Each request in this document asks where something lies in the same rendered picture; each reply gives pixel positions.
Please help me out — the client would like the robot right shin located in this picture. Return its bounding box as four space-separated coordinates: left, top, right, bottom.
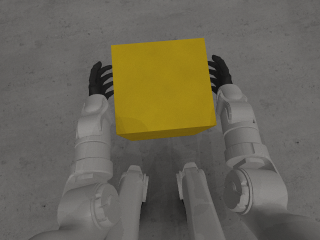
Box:
182 162 207 207

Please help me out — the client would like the carton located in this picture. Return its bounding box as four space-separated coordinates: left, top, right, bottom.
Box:
111 38 217 141

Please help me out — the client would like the left robot hand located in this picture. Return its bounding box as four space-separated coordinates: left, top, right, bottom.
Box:
88 61 114 100

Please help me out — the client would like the robot right upper arm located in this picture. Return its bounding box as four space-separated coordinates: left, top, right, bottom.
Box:
223 167 320 240

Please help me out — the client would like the right robot hand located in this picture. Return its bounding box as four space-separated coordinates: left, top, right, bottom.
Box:
207 54 233 94

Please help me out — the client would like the robot right forearm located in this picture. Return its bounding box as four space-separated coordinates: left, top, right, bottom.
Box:
216 84 288 204

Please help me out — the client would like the robot left shin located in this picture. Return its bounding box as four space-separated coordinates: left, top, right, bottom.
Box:
118 165 142 186

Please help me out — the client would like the robot left upper arm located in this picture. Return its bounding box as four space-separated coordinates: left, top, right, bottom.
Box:
28 181 122 240

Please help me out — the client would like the robot shin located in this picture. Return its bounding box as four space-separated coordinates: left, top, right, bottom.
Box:
182 162 207 207
118 165 142 186

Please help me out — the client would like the robot left forearm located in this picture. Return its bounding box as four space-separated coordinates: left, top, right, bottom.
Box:
57 94 114 223

